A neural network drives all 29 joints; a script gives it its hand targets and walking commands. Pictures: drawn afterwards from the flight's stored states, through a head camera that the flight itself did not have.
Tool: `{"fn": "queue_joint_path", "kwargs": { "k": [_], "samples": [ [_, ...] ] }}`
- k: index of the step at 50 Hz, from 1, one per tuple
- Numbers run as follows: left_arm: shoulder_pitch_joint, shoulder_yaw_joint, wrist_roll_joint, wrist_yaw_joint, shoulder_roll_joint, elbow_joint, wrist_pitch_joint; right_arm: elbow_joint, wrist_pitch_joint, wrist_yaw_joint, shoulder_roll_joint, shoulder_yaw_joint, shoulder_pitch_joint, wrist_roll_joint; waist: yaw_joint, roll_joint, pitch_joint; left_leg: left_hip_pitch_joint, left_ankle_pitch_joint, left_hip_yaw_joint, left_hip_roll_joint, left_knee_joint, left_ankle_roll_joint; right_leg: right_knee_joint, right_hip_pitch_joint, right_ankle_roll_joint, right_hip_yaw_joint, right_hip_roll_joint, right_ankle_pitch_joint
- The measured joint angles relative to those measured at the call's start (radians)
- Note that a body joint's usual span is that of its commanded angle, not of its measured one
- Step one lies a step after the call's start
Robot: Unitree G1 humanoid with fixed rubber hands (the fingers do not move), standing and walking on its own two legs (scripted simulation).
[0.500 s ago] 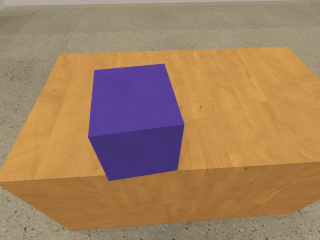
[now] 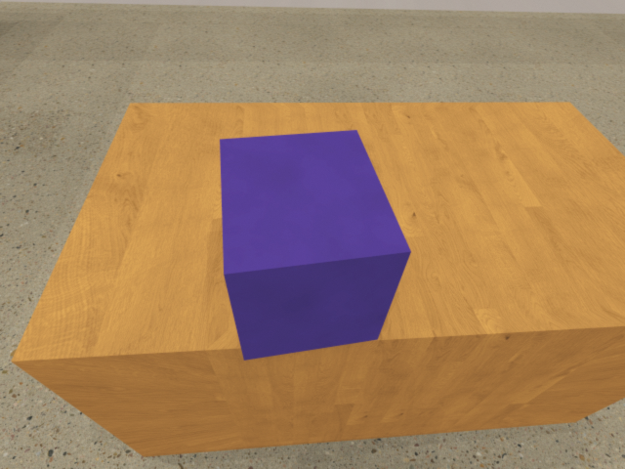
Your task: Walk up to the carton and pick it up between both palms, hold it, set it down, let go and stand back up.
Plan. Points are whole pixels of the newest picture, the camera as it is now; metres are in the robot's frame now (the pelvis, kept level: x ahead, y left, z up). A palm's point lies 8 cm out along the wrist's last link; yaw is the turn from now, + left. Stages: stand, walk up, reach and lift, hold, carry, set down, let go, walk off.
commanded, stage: walk up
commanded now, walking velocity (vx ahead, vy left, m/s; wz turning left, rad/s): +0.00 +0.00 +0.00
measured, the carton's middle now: (301, 243) +0.45 +0.03 +0.01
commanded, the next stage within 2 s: none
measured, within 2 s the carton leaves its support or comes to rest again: neither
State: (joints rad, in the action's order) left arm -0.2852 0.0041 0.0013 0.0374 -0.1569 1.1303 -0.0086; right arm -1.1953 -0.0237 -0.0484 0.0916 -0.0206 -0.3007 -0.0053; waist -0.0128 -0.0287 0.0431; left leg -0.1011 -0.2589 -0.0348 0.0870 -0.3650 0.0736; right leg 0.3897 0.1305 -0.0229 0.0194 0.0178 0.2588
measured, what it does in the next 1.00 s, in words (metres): steps to the left: left foot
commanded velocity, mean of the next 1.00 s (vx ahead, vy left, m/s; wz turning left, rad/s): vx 0.05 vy -0.01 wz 0.13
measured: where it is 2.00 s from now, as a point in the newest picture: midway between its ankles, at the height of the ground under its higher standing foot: outside the picture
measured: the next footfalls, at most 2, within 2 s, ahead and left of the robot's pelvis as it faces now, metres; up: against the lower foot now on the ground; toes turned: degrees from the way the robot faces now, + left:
left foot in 0.88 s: +0.03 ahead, +0.26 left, +0.00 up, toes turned +14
right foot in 1.44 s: +0.14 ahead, -0.07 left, +0.00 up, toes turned +6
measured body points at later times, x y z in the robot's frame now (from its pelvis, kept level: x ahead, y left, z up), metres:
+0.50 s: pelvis +0.00 +0.03 +0.00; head +0.02 +0.04 +0.45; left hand -0.03 +0.24 -0.17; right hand -0.03 -0.18 -0.16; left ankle -0.04 +0.08 -0.74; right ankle -0.03 -0.11 -0.74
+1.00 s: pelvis +0.03 +0.13 -0.01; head +0.03 +0.19 +0.44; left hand -0.02 +0.38 -0.19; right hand +0.09 -0.10 -0.13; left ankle -0.01 +0.25 -0.74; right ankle -0.01 -0.03 -0.67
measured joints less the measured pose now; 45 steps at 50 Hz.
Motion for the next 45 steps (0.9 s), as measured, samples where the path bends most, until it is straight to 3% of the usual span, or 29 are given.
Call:
{"fn": "queue_joint_path", "kwargs": {
  "k": [29, 31, 33, 36, 38, 42, 43, 45],
  "samples": [
    [-0.024, 0.004, 0.002, 0.015, 0.011, 0.016, 0.022, 0.053, 0.015, 0.008, 0.023, 0.014, -0.031, -0.005, 0.013, 0.001, -0.016, -0.003, 0.017, 0.008, 0.06, 0.016, 0.048, 0.05, 0.028, 0.055, -0.01, -0.062, 0.026],
    [-0.007, -0.007, -0.005, 0.035, 0.006, -0.02, 0.021, 0.075, 0.042, 0.018, 0.045, 0.037, -0.03, -0.005, 0.017, 0.021, -0.005, -0.111, -0.073, 0.025, 0.058, -0.177, -0.002, 0.085, 0.052, 0.057, 0.021, -0.077, 0.042],
    [0.012, -0.022, -0.012, 0.053, -0.013, -0.045, 0.018, 0.091, 0.069, 0.026, 0.072, 0.056, -0.014, -0.017, 0.001, 0.02, 0.015, -0.239, -0.205, 0.088, 0.036, -0.45, -0.048, 0.113, 0.065, 0.061, 0.039, -0.11, 0.055],
    [-0.006, -0.053, -0.019, 0.058, -0.043, -0.054, 0.016, 0.134, 0.085, 0.052, 0.118, 0.083, 0.019, -0.033, -0.016, 0.01, 0.006, -0.368, -0.221, 0.102, -0.029, -0.7, -0.081, 0.111, 0.066, 0.068, 0.042, -0.159, 0.062],
    [-0.034, -0.065, -0.019, 0.054, -0.064, -0.03, 0.017, 0.175, 0.071, 0.074, 0.134, 0.096, 0.036, -0.037, 0.0, 0.004, -0.02, -0.379, -0.198, 0.067, -0.088, -0.683, -0.085, 0.08, 0.04, 0.089, 0.055, -0.176, 0.059],
    [-0.054, -0.078, -0.025, 0.028, -0.093, -0.001, 0.006, 0.213, 0.028, 0.075, 0.138, 0.092, 0.037, -0.024, 0.022, -0.012, -0.057, -0.26, -0.145, 0.05, -0.171, -0.38, -0.103, 0.096, -0.006, 0.106, 0.095, -0.201, 0.096],
    [-0.055, -0.077, -0.026, 0.02, -0.092, -0.002, 0.001, 0.213, 0.021, 0.07, 0.142, 0.089, 0.034, -0.02, 0.02, -0.011, -0.06, -0.219, -0.12, 0.065, -0.176, -0.304, -0.108, 0.131, -0.007, 0.109, 0.103, -0.209, 0.124],
    [-0.054, -0.076, -0.029, 0.008, -0.109, 0.001, 0.005, 0.196, 0.005, 0.051, 0.115, 0.08, 0.044, -0.025, 0.012, -0.063, -0.046, -0.189, -0.11, 0.1, -0.148, -0.301, -0.112, 0.292, 0.041, 0.069, 0.053, -0.23, 0.226]
  ]
}}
